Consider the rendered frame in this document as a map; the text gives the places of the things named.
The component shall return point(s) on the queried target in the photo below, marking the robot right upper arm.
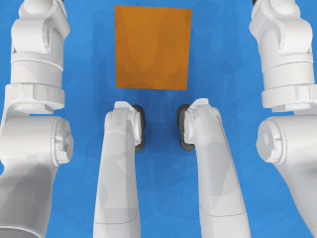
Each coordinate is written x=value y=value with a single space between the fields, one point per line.
x=289 y=142

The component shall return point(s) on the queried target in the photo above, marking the robot left shin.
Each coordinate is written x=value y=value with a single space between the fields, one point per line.
x=120 y=104

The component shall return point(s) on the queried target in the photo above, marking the right robot forearm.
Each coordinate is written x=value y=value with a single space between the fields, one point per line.
x=284 y=41

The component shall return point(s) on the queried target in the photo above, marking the carton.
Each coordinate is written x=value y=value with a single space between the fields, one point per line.
x=152 y=47

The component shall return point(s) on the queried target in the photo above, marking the robot left upper arm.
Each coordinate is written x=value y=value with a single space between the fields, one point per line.
x=31 y=148

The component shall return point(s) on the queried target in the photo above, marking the left robot forearm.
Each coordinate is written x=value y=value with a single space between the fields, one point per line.
x=36 y=60

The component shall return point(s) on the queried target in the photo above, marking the robot right thigh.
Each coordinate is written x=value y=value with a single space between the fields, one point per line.
x=222 y=211

